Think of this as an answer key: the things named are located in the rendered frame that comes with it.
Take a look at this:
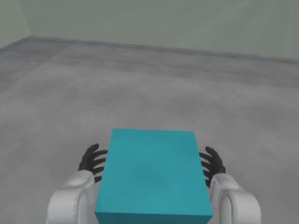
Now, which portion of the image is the robot left hand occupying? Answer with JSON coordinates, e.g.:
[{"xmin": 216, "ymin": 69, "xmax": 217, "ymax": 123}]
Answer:
[{"xmin": 78, "ymin": 144, "xmax": 108, "ymax": 183}]

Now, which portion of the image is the right robot forearm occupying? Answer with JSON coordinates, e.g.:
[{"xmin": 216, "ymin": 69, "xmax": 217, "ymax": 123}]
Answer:
[{"xmin": 209, "ymin": 173, "xmax": 262, "ymax": 224}]

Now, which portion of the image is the robot right hand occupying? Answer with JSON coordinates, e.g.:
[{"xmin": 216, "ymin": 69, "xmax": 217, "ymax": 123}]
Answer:
[{"xmin": 199, "ymin": 147, "xmax": 226, "ymax": 188}]

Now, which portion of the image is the left robot forearm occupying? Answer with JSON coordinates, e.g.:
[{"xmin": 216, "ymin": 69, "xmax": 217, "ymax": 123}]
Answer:
[{"xmin": 46, "ymin": 170, "xmax": 96, "ymax": 224}]

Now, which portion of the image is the carton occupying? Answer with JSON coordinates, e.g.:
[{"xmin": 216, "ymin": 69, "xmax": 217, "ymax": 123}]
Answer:
[{"xmin": 94, "ymin": 128, "xmax": 213, "ymax": 224}]

